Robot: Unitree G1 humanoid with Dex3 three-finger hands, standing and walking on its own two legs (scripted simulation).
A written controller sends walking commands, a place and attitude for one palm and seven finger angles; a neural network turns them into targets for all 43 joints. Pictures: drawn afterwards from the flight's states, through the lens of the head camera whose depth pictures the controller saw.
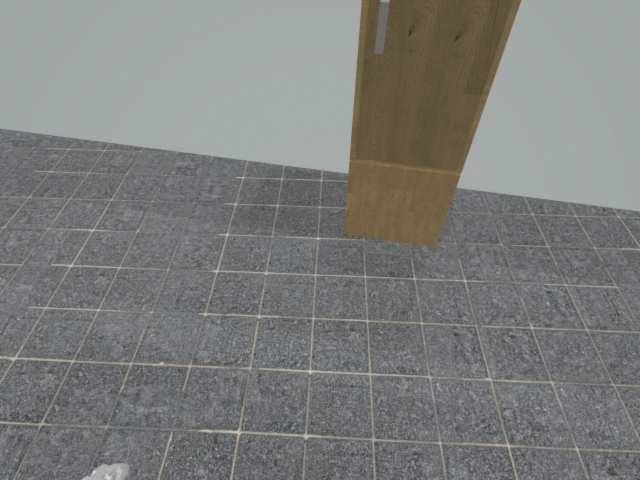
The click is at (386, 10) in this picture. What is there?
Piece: cupboard door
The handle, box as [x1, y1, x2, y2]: [374, 0, 389, 53]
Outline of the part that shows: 389,0 380,0 374,52 376,53 382,53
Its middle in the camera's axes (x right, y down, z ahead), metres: +0.16 -0.57 +1.02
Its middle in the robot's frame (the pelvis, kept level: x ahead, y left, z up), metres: +1.16 -0.10 +0.11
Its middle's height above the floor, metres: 0.88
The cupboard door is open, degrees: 0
